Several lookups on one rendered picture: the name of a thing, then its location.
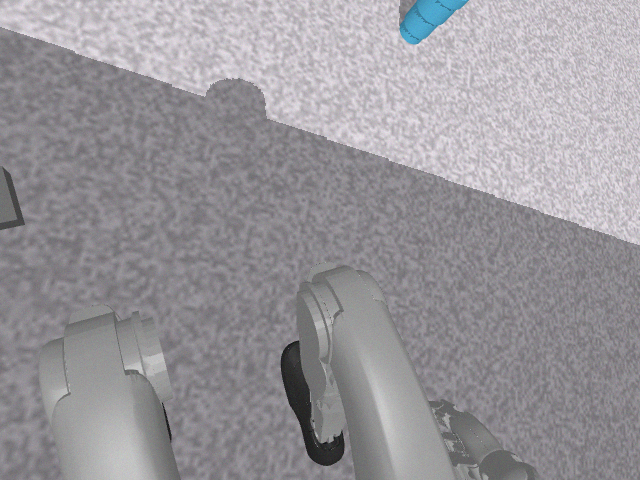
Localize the right robot foot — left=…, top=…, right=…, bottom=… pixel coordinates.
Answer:
left=281, top=341, right=344, bottom=466

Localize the right robot hand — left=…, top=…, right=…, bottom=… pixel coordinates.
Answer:
left=429, top=399, right=504, bottom=480

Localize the right robot arm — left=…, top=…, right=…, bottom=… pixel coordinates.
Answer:
left=479, top=450, right=542, bottom=480

